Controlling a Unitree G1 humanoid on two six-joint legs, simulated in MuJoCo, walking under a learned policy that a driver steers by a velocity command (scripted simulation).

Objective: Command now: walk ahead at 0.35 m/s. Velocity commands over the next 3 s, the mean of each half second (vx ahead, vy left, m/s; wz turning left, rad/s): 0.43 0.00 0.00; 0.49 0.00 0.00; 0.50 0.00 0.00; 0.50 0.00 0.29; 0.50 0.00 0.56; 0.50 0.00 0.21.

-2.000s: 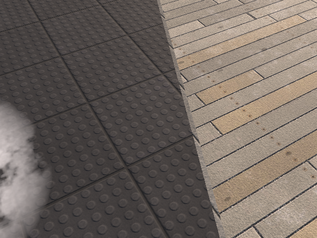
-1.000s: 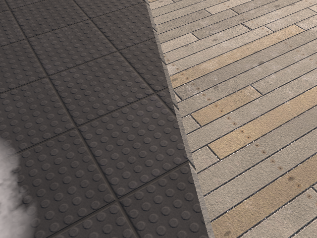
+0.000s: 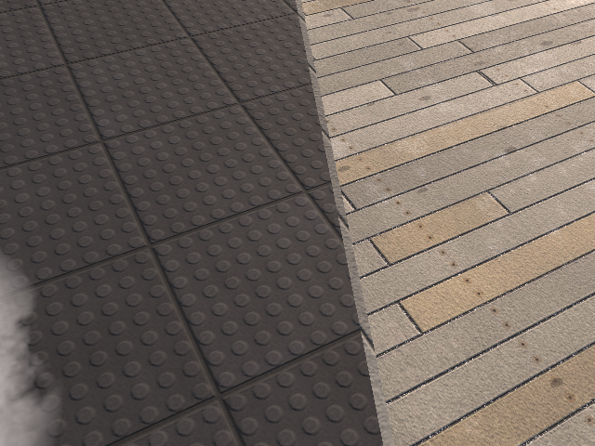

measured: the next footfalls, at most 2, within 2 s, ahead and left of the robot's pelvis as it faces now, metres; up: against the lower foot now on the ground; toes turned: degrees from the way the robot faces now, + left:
left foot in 0.04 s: +0.09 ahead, +0.12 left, +0.00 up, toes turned +3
right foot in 0.58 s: +0.47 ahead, -0.11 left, +0.00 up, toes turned -3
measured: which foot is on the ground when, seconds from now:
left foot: up 0.00-0.02, down 0.04-0.58, up 0.60-1.00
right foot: down 0.00-0.04, up 0.06-0.56, down 0.58-1.00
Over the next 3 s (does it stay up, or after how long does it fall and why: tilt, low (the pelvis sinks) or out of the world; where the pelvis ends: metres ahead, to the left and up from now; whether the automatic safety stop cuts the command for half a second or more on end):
stays up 1.59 0.21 0.01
